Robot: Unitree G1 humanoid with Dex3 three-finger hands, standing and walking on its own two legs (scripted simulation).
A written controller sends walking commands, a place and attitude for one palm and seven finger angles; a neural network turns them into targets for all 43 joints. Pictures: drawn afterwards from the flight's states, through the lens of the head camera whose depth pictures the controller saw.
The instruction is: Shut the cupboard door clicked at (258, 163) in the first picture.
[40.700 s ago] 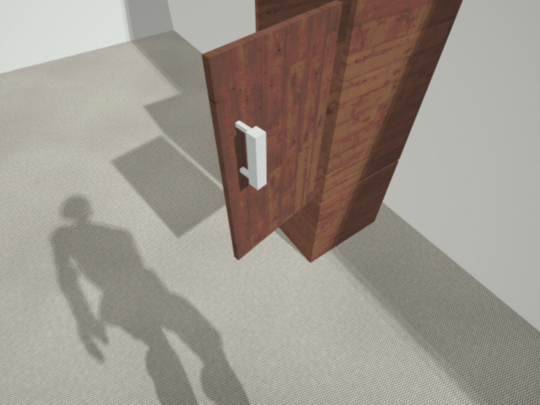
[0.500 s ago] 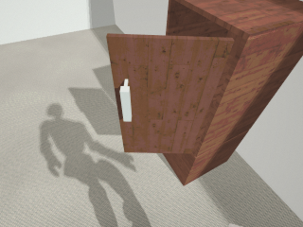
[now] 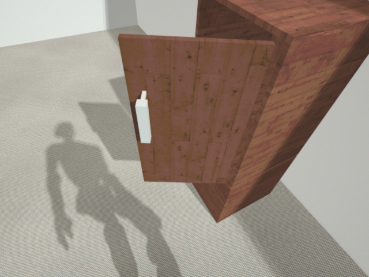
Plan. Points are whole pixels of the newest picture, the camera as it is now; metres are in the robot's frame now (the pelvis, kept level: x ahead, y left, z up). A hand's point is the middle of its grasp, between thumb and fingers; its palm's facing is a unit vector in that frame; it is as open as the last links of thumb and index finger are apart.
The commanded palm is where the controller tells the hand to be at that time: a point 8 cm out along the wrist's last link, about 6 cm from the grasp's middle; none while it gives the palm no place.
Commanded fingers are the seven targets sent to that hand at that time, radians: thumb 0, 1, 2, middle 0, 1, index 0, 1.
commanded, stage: shuffle to correct the standing spot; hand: left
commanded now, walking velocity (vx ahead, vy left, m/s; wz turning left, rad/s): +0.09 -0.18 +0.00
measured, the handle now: (145, 117) +0.49 +0.14 +0.05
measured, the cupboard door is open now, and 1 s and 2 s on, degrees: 61 61 61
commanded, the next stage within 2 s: come to a stop and stand still in 0.16 s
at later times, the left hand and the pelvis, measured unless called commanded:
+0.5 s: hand out of the picture +0.03 +0.09 -0.17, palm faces +0.06 -0.99 -0.16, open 7.4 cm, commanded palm none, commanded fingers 0.00 0.90 0.90 -0.20 -0.30 -0.20 -0.30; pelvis +0.04 -0.07 +0.00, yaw +0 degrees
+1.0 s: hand out of the picture +0.06 +0.17 -0.16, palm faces +0.01 -0.97 -0.25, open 7.4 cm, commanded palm none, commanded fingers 0.00 0.90 0.90 -0.20 -0.30 -0.20 -0.30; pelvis +0.00 -0.02 +0.00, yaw -1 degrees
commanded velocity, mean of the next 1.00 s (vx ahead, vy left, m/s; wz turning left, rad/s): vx -0.01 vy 0.00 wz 0.00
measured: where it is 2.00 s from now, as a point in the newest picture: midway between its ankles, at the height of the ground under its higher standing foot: outside the picture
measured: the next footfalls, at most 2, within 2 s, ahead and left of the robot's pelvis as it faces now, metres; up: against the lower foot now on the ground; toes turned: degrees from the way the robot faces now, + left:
left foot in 0.48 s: +0.08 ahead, +0.04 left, +0.00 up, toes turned +2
